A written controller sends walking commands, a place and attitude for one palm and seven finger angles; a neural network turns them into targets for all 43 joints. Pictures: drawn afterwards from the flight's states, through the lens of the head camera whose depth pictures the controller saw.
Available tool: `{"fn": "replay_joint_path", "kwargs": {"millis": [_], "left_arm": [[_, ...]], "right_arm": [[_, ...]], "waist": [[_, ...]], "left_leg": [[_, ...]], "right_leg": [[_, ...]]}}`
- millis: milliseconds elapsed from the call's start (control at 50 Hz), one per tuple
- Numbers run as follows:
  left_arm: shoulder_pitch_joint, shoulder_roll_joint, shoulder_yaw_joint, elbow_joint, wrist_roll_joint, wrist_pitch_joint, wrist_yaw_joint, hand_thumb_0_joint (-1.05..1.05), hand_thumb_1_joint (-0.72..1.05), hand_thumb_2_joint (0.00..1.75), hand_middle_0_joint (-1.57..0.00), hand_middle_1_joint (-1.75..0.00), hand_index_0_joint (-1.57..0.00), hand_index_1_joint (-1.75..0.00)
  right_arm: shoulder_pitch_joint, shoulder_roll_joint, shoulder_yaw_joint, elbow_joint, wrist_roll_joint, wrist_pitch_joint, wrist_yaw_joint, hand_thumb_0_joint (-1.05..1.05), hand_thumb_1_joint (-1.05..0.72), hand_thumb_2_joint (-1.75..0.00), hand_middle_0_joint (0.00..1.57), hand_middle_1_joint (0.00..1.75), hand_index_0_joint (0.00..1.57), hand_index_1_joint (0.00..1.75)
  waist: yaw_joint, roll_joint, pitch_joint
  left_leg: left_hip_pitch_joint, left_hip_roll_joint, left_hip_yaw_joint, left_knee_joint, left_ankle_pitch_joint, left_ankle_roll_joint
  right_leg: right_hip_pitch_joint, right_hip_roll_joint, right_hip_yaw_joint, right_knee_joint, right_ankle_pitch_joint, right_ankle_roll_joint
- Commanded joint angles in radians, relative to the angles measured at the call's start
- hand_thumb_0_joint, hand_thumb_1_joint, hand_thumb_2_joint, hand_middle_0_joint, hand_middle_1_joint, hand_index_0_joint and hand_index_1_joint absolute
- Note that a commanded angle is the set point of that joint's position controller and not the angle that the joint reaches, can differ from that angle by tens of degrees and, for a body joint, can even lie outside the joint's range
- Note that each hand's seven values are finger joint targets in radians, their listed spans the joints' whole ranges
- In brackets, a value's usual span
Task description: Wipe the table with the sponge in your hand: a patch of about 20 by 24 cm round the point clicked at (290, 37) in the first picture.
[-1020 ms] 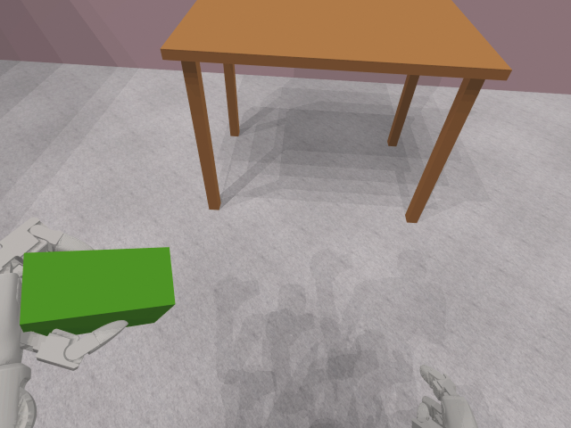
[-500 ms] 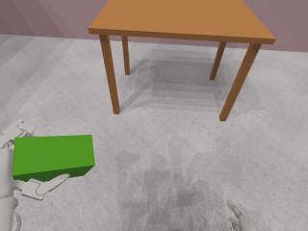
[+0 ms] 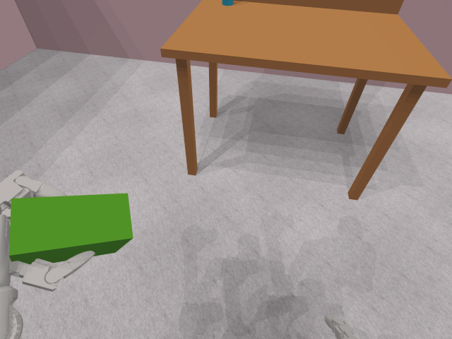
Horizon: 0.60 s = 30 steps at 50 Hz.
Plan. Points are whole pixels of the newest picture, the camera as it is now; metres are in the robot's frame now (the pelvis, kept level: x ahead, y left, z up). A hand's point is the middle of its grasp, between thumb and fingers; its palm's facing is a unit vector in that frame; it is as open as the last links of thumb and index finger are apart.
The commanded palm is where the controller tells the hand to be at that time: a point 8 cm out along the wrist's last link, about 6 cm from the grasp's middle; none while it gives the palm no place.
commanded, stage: walk to a spot facing it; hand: left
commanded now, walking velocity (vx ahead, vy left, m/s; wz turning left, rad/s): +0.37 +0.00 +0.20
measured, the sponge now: (89, 228) +0.23 +0.21 +0.15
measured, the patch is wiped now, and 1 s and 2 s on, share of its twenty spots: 0.00 0.00 0.00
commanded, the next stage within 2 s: none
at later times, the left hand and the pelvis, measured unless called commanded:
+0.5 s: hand (92, 171) +0.31 +0.23 +0.17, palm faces +0.52 -0.74 -0.43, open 10.2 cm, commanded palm +0.25 +0.26 +0.18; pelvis +0.13 -0.04 +0.00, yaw +8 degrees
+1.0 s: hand (127, 130) +0.43 +0.21 +0.16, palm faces +0.64 -0.63 -0.44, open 10.2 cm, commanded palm +0.36 +0.24 +0.18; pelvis +0.29 -0.08 -0.01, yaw +17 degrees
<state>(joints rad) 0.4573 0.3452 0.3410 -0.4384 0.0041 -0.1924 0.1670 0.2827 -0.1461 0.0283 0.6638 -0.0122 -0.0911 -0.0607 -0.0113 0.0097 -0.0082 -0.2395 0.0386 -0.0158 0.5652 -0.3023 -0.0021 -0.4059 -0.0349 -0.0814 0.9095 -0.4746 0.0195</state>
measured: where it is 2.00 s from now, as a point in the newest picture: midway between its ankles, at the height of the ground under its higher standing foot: (252, 314)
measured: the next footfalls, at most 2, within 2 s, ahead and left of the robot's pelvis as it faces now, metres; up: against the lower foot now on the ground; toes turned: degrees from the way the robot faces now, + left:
right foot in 0.10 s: +0.10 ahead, -0.13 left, +0.00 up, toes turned -7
left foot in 0.54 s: +0.24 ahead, +0.11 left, +0.00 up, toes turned +18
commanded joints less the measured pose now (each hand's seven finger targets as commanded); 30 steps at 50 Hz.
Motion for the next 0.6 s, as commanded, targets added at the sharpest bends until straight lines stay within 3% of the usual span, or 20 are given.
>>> {"fn": "replay_joint_path", "kwargs": {"millis": [0,40,60,80,100,120,160,180,220,260,320,400,440,460,480,500,520,540,560,580], "left_arm": [[-0.079,0.143,0.064,-0.26,-0.014,-0.071,-0.001,0.0,0.1,1.3,-1.2,-1.6,-1.2,-1.6],[-0.07,0.159,0.087,-0.24,-0.012,-0.068,-0.002,0.0,0.1,1.3,-1.2,-1.6,-1.2,-1.6],[-0.052,0.174,0.104,-0.212,-0.009,-0.062,-0.001,0.0,0.1,1.3,-1.2,-1.6,-1.2,-1.6],[-0.055,0.19,0.111,-0.208,-0.005,-0.057,-0.001,0.0,0.1,1.3,-1.2,-1.6,-1.2,-1.6],[-0.065,0.233,0.145,-0.201,-0.009,-0.045,0.003,0.0,0.1,1.3,-1.2,-1.6,-1.2,-1.6],[-0.104,0.233,0.149,-0.22,-0.02,-0.053,0.007,0.0,0.1,1.3,-1.2,-1.6,-1.2,-1.6],[-0.054,0.237,0.168,-0.187,-0.018,-0.066,-0.007,0.0,0.1,1.3,-1.2,-1.6,-1.2,-1.6],[-0.003,0.225,0.163,-0.19,-0.019,-0.077,-0.012,0.0,0.1,1.3,-1.2,-1.6,-1.2,-1.6],[0.009,0.221,0.17,-0.201,-0.02,-0.094,-0.015,0.0,0.1,1.3,-1.2,-1.6,-1.2,-1.6],[-0.053,0.203,0.144,-0.253,-0.021,-0.102,-0.012,0.0,0.1,1.3,-1.2,-1.6,-1.2,-1.6],[-0.04,0.199,0.138,-0.276,-0.02,-0.099,0.007,0.0,0.1,1.3,-1.2,-1.6,-1.2,-1.6],[-0.036,0.193,0.133,-0.331,-0.021,-0.077,0.032,0.0,0.1,1.3,-1.2,-1.6,-1.2,-1.6],[-0.042,0.195,0.135,-0.359,-0.023,-0.074,0.042,0.0,0.1,1.3,-1.2,-1.6,-1.2,-1.6],[-0.023,0.184,0.126,-0.345,-0.027,-0.069,0.044,0.0,0.1,1.3,-1.2,-1.6,-1.2,-1.6],[-0.053,0.189,0.124,-0.39,-0.026,-0.082,0.045,0.0,0.1,1.3,-1.2,-1.6,-1.2,-1.6],[-0.051,0.195,0.142,-0.409,-0.022,-0.097,0.048,0.0,0.1,1.3,-1.2,-1.6,-1.2,-1.6],[-0.051,0.205,0.147,-0.415,-0.026,-0.109,0.049,0.0,0.1,1.3,-1.2,-1.6,-1.2,-1.6],[-0.087,0.255,0.167,-0.365,-0.017,-0.102,0.045,0.0,0.1,1.3,-1.2,-1.6,-1.2,-1.6],[-0.069,0.268,0.182,-0.29,-0.023,-0.088,0.024,0.0,0.1,1.3,-1.2,-1.6,-1.2,-1.6],[-0.097,0.248,0.177,-0.317,-0.022,-0.081,0.014,0.0,0.1,1.3,-1.2,-1.6,-1.2,-1.6]], "right_arm": [[-0.116,-0.164,-0.059,-0.156,0.002,-0.063,-0.004,0.0,-0.9,-0.9,0.2,0.3,0.2,0.3],[-0.135,-0.162,-0.06,-0.159,0.003,-0.052,-0.005,0.0,-0.9,-0.9,0.2,0.3,0.2,0.3],[-0.134,-0.157,-0.061,-0.16,0.005,-0.044,-0.006,0.0,-0.9,-0.9,0.2,0.3,0.2,0.3],[-0.128,-0.132,-0.063,-0.164,0.009,-0.034,-0.004,0.0,-0.9,-0.9,0.2,0.3,0.2,0.3],[-0.159,-0.131,-0.066,-0.186,0.012,-0.027,-0.006,0.0,-0.9,-0.9,0.2,0.3,0.2,0.3],[-0.181,-0.154,-0.07,-0.182,0.006,-0.026,-0.008,0.0,-0.9,-0.9,0.2,0.3,0.2,0.3],[-0.175,-0.158,-0.075,-0.17,0.008,-0.013,-0.001,0.0,-0.9,-0.9,0.2,0.3,0.2,0.3],[-0.184,-0.146,-0.065,-0.17,0.008,0.003,-0.001,0.0,-0.9,-0.9,0.2,0.3,0.2,0.3],[-0.189,-0.142,-0.06,-0.171,0.007,0.023,-0.002,0.0,-0.9,-0.9,0.2,0.3,0.2,0.3],[-0.19,-0.144,-0.063,-0.184,0.008,0.024,-0.001,0.0,-0.9,-0.9,0.2,0.3,0.2,0.3],[-0.17,-0.142,-0.074,-0.206,0.006,0.014,0.001,0.0,-0.9,-0.9,0.2,0.3,0.2,0.3],[-0.158,-0.137,-0.081,-0.242,0.008,-0.003,-0.004,0.0,-0.9,-0.9,0.2,0.3,0.2,0.3],[-0.132,-0.138,-0.087,-0.242,0.007,-0.004,-0.009,0.0,-0.9,-0.9,0.2,0.3,0.2,0.3],[-0.108,-0.145,-0.092,-0.24,0.008,-0.004,-0.017,0.0,-0.9,-0.9,0.2,0.3,0.2,0.3],[-0.105,-0.151,-0.096,-0.253,0.01,-0.002,-0.02,0.0,-0.9,-0.9,0.2,0.3,0.2,0.3],[-0.124,-0.173,-0.102,-0.251,0.006,-0.001,-0.021,0.0,-0.9,-0.9,0.2,0.3,0.2,0.3],[-0.119,-0.166,-0.089,-0.256,0.008,-0.009,-0.011,0.0,-0.9,-0.9,0.2,0.3,0.2,0.3],[-0.116,-0.166,-0.081,-0.246,0.012,-0.01,0.004,0.0,-0.9,-0.9,0.2,0.3,0.2,0.3],[-0.141,-0.17,-0.083,-0.228,0.014,-0.01,0.004,0.0,-0.9,-0.9,0.2,0.3,0.2,0.3],[-0.154,-0.17,-0.092,-0.219,0.018,-0.005,0.005,0.0,-0.9,-0.9,0.2,0.3,0.2,0.3]], "waist": [[-0.001,0.242,-0.015],[0.013,0.197,-0.039],[0.019,0.116,-0.069],[0.023,-0.105,-0.108],[0.032,-0.334,-0.097],[0.026,-0.237,-0.072],[0.013,-0.109,-0.025],[0.016,-0.072,0.006],[0.013,-0.095,0.012],[0.002,-0.111,-0.002],[0.025,-0.118,-0.023],[0.052,-0.17,-0.049],[0.03,-0.133,-0.108],[0.001,-0.082,-0.16],[-0.018,-0.013,-0.216],[-0.015,0.205,-0.254],[0.002,0.333,-0.244],[-0.013,0.206,-0.163],[-0.004,0.138,-0.133],[-0.006,0.15,-0.086]], "left_leg": [[-0.005,0.186,-0.169,-0.219,0.074,0.169],[-0.084,0.161,-0.109,-0.128,0.031,0.133],[-0.162,0.123,-0.051,-0.001,0.007,0.108],[-0.311,0.056,0.032,0.251,-0.069,0.074],[-0.503,-0.049,0.084,0.546,-0.248,0.026],[-0.536,-0.013,-0.007,0.693,-0.209,0.011],[-0.514,0.046,-0.025,0.73,-0.115,-0.005],[-0.509,0.062,-0.014,0.735,-0.072,-0.014],[-0.498,0.067,0.023,0.684,-0.024,-0.024],[-0.466,0.083,0.054,0.555,0.005,-0.027],[-0.372,0.071,0.143,0.291,0.021,-0.011],[-0.243,0.025,0.225,0.117,0.008,0.007],[-0.099,-0.031,0.273,0.0,0.059,0.012],[0.049,-0.055,0.29,-0.074,0.128,0.021],[0.229,-0.019,0.224,-0.097,0.169,0.045],[0.389,0.16,-0.06,-0.133,0.246,0.137],[0.484,0.39,-0.439,-0.179,0.483,0.275],[0.392,0.422,-0.52,-0.221,0.447,0.308],[0.314,0.417,-0.49,-0.232,0.329,0.303],[0.235,0.412,-0.445,-0.242,0.251,0.307]], "right_leg": [[0.067,0.015,-0.07,-0.209,0.052,0.014],[0.238,0.026,-0.096,-0.383,0.136,0.009],[0.356,-0.008,-0.048,-0.457,0.137,-0.012],[0.481,-0.175,0.176,-0.547,0.033,-0.076],[0.523,-0.402,0.569,-0.652,0.025,-0.187],[0.466,-0.461,0.585,-0.686,0.009,-0.205],[0.358,-0.409,0.478,-0.674,-0.02,-0.208],[0.325,-0.37,0.376,-0.667,0.084,-0.196],[0.315,-0.323,0.213,-0.655,0.276,-0.171],[0.344,-0.311,0.098,-0.642,0.392,-0.159],[0.378,-0.294,0.04,-0.599,0.543,-0.159],[0.396,-0.302,0.022,-0.538,0.664,-0.159],[0.387,-0.273,-0.027,-0.405,0.754,-0.134],[0.348,-0.24,-0.081,-0.251,0.775,-0.095],[0.245,-0.201,-0.113,-0.067,0.702,-0.055],[0.046,-0.104,-0.123,0.157,0.316,-0.01],[-0.188,-0.015,-0.035,0.35,-0.129,0.001],[-0.253,-0.018,0.061,0.434,-0.149,-0.013],[-0.277,-0.065,0.093,0.43,-0.126,-0.005],[-0.298,-0.104,0.103,0.41,-0.1,0.01]]}}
